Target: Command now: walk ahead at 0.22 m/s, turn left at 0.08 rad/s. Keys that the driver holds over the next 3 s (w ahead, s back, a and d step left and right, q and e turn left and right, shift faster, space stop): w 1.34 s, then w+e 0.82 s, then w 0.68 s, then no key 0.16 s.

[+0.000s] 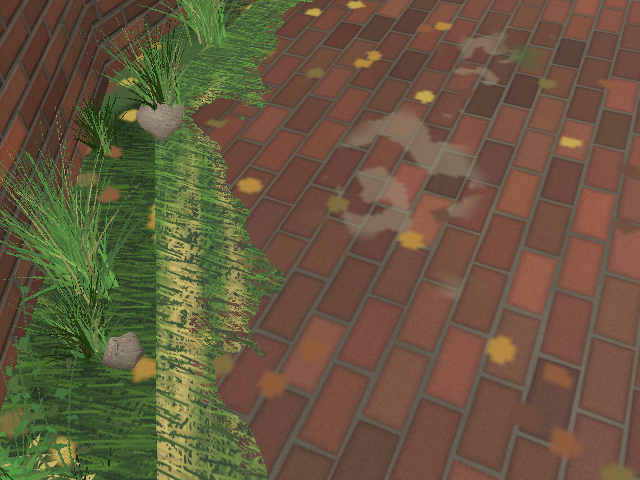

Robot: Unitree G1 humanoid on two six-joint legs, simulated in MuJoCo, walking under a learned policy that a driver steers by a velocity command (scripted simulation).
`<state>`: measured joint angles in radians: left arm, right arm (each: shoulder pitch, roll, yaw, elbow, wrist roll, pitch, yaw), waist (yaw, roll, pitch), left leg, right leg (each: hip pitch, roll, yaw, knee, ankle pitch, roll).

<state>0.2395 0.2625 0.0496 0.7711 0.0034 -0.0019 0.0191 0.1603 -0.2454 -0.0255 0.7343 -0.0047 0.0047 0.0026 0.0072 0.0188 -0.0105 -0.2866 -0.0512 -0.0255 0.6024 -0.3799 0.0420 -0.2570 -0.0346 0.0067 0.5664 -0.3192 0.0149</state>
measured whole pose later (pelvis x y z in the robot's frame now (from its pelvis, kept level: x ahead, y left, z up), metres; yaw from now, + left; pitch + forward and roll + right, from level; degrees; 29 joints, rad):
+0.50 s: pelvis +0.15 +0.04 +0.02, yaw +0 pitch +2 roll +0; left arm 0.16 0.29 0.06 0.71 -0.01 -0.08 -0.02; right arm 0.42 -0.24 -0.04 0.83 0.00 -0.07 0.01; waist -0.07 -0.04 0.00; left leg -0.03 -0.05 0.03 0.25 -0.25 0.06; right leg -0.67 -0.11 0.01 0.89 -0.09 0.00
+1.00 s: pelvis +0.44 -0.01 +0.02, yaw +0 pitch +1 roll -2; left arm 0.33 0.27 0.05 0.82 0.00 -0.10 -0.03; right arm 0.18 -0.30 -0.05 0.75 0.00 -0.06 -0.01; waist 0.05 0.05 0.03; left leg -0.68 0.14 -0.06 0.97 -0.13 -0.01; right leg -0.14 0.09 -0.05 0.27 -0.15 -0.08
